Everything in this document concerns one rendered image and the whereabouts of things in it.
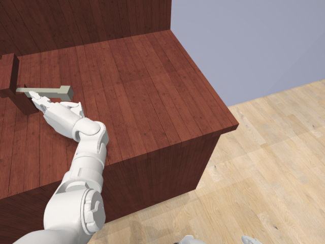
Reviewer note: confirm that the tap lever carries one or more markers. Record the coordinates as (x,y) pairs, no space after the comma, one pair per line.
(64,92)

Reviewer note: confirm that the robot left forearm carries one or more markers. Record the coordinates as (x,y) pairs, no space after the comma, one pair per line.
(89,160)

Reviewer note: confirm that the counter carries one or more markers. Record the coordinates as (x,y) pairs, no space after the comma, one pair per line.
(131,73)

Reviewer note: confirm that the left robot hand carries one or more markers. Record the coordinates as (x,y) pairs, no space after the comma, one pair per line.
(61,116)

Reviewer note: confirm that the left robot upper arm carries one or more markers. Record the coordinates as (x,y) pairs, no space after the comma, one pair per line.
(70,218)

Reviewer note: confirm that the robot right shin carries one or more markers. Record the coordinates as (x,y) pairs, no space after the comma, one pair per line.
(188,237)

